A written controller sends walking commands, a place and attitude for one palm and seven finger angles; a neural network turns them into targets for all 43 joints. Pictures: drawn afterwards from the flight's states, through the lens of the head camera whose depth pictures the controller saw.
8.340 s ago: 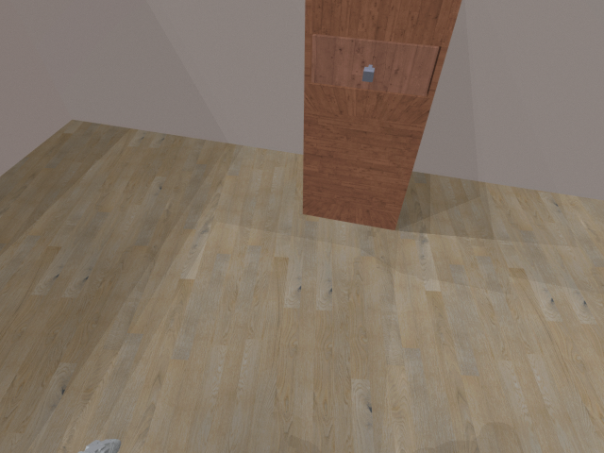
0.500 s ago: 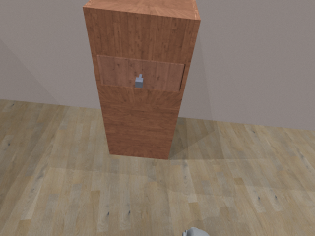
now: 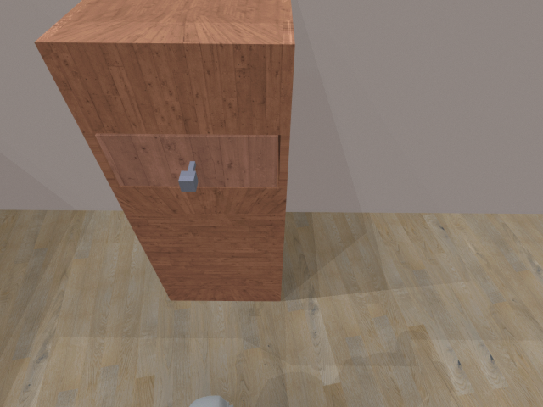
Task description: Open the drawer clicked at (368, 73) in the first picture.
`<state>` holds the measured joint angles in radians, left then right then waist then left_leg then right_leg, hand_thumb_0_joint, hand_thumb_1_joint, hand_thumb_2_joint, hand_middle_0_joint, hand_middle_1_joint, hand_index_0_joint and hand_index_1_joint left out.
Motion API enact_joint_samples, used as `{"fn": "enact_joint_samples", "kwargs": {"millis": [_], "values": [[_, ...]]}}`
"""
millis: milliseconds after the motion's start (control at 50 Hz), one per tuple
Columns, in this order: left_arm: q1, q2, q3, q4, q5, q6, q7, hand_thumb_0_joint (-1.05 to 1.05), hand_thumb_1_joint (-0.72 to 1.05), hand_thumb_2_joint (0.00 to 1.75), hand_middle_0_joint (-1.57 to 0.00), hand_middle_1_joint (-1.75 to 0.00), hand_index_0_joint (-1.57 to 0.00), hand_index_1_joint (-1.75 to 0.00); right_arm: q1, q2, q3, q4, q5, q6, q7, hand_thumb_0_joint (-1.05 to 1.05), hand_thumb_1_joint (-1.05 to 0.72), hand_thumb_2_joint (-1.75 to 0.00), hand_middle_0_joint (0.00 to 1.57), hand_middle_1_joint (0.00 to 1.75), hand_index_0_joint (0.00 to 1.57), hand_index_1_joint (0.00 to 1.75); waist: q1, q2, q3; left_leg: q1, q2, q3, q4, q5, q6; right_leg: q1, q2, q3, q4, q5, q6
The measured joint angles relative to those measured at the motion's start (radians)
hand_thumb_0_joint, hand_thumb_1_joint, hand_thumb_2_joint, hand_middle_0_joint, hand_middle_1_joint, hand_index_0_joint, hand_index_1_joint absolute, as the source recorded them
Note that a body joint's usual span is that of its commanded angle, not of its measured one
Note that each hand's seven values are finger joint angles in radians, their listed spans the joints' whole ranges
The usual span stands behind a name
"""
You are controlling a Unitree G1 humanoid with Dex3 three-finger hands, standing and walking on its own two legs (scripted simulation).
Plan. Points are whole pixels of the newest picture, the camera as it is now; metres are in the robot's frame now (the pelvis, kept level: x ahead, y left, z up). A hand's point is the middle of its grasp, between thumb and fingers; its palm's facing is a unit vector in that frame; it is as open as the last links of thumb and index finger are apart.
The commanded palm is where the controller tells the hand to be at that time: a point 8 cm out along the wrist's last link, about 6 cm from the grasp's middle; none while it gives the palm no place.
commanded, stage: come to a stop and stand still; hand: left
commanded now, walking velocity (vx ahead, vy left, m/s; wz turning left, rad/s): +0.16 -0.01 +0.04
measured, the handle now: (190, 175) +0.58 +0.20 -0.03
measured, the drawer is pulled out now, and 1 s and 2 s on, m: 0.00 0.00 0.00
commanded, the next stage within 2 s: look again from close up in 1.04 s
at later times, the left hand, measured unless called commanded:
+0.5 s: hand out of the picture +0.07 +0.19 -0.17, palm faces +0.03 -0.97 -0.24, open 7.4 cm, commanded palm none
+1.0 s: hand out of the picture +0.07 +0.12 -0.16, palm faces +0.04 -0.98 -0.20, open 7.2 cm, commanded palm none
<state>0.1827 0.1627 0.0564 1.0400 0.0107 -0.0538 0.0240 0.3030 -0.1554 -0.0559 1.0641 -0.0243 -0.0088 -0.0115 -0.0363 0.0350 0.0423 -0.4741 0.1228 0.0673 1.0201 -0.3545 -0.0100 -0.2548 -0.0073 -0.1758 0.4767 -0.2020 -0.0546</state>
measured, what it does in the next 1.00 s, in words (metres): steps on the spot: left foot, then right foot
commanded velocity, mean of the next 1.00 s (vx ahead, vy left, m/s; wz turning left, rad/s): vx -0.08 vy -0.03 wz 0.00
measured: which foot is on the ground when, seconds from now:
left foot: up 0.00-0.14, down 0.16-0.58, up 0.60-0.82, down 0.84-1.00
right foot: down 0.00-0.24, up 0.26-0.56, down 0.58-1.00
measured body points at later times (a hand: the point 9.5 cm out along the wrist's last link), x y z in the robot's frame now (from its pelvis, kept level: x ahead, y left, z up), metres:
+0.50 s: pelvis +0.05 +0.00 +0.00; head +0.09 -0.01 +0.45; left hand +0.07 +0.24 -0.15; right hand +0.15 -0.23 -0.15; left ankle +0.11 +0.12 -0.73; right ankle +0.02 -0.13 -0.70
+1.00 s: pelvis +0.02 -0.06 +0.01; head +0.03 -0.06 +0.46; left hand +0.07 +0.17 -0.15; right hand +0.00 -0.28 -0.16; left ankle +0.00 +0.08 -0.73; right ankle +0.04 -0.15 -0.73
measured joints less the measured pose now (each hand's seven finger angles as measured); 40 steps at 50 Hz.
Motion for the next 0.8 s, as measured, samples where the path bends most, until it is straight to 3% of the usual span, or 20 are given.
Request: {"fn": "enact_joint_samples", "kwargs": {"millis": [100,140,160,220,280,380,460,500,580,640,700,740,800], "values": [[0.065,0.013,-0.008,0.033,0.006,0.012,-0.012,-0.01,0.94,0.9,-0.2,-0.3,-0.2,-0.3,-0.088,-0.023,0.0,-0.039,0.0,-0.01,0.005,0.01,-0.93,-0.9,0.19,0.3,0.2,0.3,0.037,-0.009,-0.018,0.046,-0.011,0.022,-0.261,0.048,-0.008,0.057,0.008,0.0,-0.02,-0.034,0.016],[0.092,0.01,-0.012,0.047,0.002,0.02,-0.011,-0.01,0.93,0.9,-0.2,-0.3,-0.2,-0.3,-0.109,-0.031,0.009,-0.043,0.003,-0.021,0.003,0.01,-0.93,-0.9,0.19,0.3,0.2,0.3,0.051,-0.011,-0.02,0.117,-0.023,0.024,-0.4,0.136,-0.015,0.071,0.011,0.004,0.007,-0.066,0.029],[0.103,0.009,-0.016,0.056,-0.002,0.026,-0.01,-0.01,0.93,0.9,-0.2,-0.3,-0.2,-0.3,-0.118,-0.031,0.014,-0.039,0.004,-0.029,0.0,0.01,-0.93,-0.9,0.19,0.3,0.2,0.3,0.056,-0.015,-0.02,0.143,-0.027,0.023,-0.438,0.181,-0.005,0.074,0.009,0.006,0.029,-0.086,0.037],[0.122,0.012,-0.028,0.077,-0.007,0.048,-0.001,0.0,0.92,0.9,-0.19,-0.3,-0.19,-0.3,-0.143,-0.005,0.036,-0.023,0.009,-0.027,-0.009,0.01,-0.93,-0.9,0.19,0.3,0.19,0.3,0.08,-0.069,-0.016,0.188,-0.061,0.055,-0.453,0.124,0.037,0.095,-0.027,0.034,0.042,-0.111,0.062],[0.127,0.006,-0.04,0.08,-0.008,0.067,-0.001,0.0,0.92,0.9,-0.19,-0.3,-0.19,-0.3,-0.174,0.02,0.048,-0.02,0.016,-0.015,-0.02,0.0,-0.92,-0.9,0.2,0.3,0.2,0.3,0.089,-0.094,0.0,0.218,-0.089,0.078,-0.507,0.126,0.05,0.082,-0.051,0.071,0.068,-0.125,0.072],[0.106,-0.005,-0.032,0.045,-0.002,0.091,-0.001,0.0,0.91,0.9,-0.2,-0.3,-0.2,-0.3,-0.22,0.038,0.036,-0.037,0.015,0.006,-0.028,0.0,-0.91,-0.9,0.2,0.3,0.2,0.3,0.081,-0.066,0.047,0.213,-0.085,0.086,-0.549,0.162,0.051,-0.031,-0.045,0.127,0.294,-0.268,0.078],[0.082,0.006,-0.01,0.008,0.002,0.102,0.001,0.0,0.91,0.9,-0.2,-0.3,-0.2,-0.3,-0.229,0.021,0.01,-0.054,0.011,0.017,-0.029,-0.01,-0.92,-0.9,0.2,0.3,0.2,0.3,0.066,-0.034,0.063,0.195,-0.058,0.085,-0.549,0.178,0.033,-0.103,-0.036,0.145,0.415,-0.298,0.084],[0.068,0.014,-0.002,-0.01,0.002,0.101,0.001,0.01,0.91,0.9,-0.2,-0.3,-0.2,-0.3,-0.22,0.003,0.002,-0.054,0.006,0.024,-0.025,-0.01,-0.92,-0.9,0.2,0.3,0.2,0.3,0.059,-0.021,0.061,0.184,-0.045,0.078,-0.54,0.183,0.019,-0.098,-0.041,0.139,0.378,-0.28,0.081],[0.065,0.036,0.001,-0.041,0.009,0.074,0.001,0.0,0.91,0.9,-0.19,-0.3,-0.19,-0.3,-0.182,-0.027,-0.011,-0.043,0.011,0.043,-0.012,0.0,-0.92,-0.9,0.2,0.3,0.2,0.3,0.055,-0.019,0.031,0.134,-0.034,0.065,-0.454,0.147,-0.015,-0.018,-0.059,0.133,0.13,-0.107,0.068],[0.053,0.019,-0.012,-0.035,0.014,0.075,0.0,0.0,0.91,0.9,-0.19,-0.3,-0.19,-0.3,-0.152,-0.056,-0.021,-0.031,0.013,0.072,-0.005,0.0,-0.92,-0.9,0.2,0.3,0.2,0.3,0.046,0.012,0.017,0.093,-0.052,-0.011,-0.314,-0.038,-0.001,-0.02,-0.038,0.109,0.147,-0.122,0.042],[0.05,0.001,-0.022,-0.028,0.014,0.076,-0.002,0.0,0.91,0.9,-0.19,-0.3,-0.19,-0.3,-0.124,-0.067,-0.019,-0.015,0.012,0.074,-0.001,0.0,-0.91,-0.9,0.2,0.3,0.2,0.3,0.042,0.012,-0.002,0.084,-0.076,-0.042,-0.189,-0.062,0.01,-0.007,-0.023,0.108,0.094,-0.093,0.027],[0.042,-0.009,-0.027,-0.023,0.013,0.072,-0.003,0.0,0.91,0.9,-0.2,-0.3,-0.2,-0.3,-0.102,-0.064,-0.013,-0.008,0.013,0.063,-0.003,0.01,-0.91,-0.9,0.2,0.3,0.2,0.3,0.035,0.005,-0.008,0.114,-0.083,-0.04,-0.196,-0.066,0.007,0.0,-0.014,0.104,0.061,-0.07,0.018],[0.028,-0.01,-0.027,-0.013,0.006,0.062,0.001,0.01,0.92,0.9,-0.2,-0.3,-0.2,-0.3,-0.072,-0.052,0.001,0.01,0.015,0.048,-0.011,0.01,-0.91,-0.9,0.2,0.3,0.2,0.3,0.03,-0.004,-0.013,0.205,-0.085,-0.033,-0.346,-0.029,-0.001,0.001,0.001,0.093,0.037,-0.053,0.009]]}}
